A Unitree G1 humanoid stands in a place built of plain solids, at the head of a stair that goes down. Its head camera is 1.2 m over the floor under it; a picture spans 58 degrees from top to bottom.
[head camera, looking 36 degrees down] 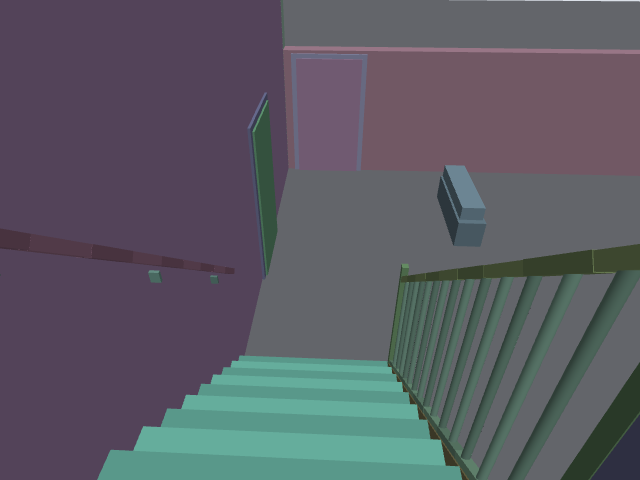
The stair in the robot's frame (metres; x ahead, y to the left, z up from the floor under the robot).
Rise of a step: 0.18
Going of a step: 0.20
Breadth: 1.27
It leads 3 degrees to the right of straight ahead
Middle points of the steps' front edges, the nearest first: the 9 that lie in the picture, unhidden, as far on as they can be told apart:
0.81 0.14 -0.36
1.01 0.13 -0.54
1.21 0.12 -0.72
1.41 0.11 -0.90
1.61 0.10 -1.08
1.81 0.09 -1.27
2.01 0.08 -1.45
2.21 0.07 -1.63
2.41 0.06 -1.81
